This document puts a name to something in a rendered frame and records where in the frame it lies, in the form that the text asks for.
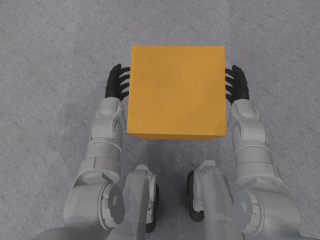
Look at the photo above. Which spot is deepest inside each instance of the right robot hand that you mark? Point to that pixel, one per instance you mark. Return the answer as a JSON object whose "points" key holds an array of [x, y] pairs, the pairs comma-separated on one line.
{"points": [[239, 83]]}

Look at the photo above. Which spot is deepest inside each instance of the right robot forearm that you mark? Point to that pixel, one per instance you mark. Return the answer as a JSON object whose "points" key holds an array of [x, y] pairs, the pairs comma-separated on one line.
{"points": [[254, 163]]}

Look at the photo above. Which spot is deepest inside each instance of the left robot forearm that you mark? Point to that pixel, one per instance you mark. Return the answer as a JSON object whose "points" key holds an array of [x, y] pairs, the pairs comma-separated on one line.
{"points": [[102, 160]]}

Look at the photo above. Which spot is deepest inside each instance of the robot left upper arm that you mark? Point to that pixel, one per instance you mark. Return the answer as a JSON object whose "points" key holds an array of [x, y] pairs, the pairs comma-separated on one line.
{"points": [[91, 212]]}

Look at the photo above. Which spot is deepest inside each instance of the robot right shin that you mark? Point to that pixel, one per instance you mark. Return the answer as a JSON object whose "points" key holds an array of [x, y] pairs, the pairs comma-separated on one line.
{"points": [[197, 204]]}

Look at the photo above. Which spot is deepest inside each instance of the carton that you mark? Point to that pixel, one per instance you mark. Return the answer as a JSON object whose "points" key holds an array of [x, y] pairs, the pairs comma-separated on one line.
{"points": [[177, 92]]}

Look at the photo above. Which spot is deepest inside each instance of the right robot thigh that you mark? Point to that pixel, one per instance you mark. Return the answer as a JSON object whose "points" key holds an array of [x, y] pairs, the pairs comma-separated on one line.
{"points": [[211, 187]]}

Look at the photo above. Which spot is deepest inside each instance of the robot right upper arm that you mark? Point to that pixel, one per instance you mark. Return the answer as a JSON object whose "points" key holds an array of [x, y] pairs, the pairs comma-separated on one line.
{"points": [[266, 215]]}

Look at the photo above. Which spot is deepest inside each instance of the left robot hand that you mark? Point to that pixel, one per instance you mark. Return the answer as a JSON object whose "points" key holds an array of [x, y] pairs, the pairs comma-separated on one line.
{"points": [[113, 88]]}

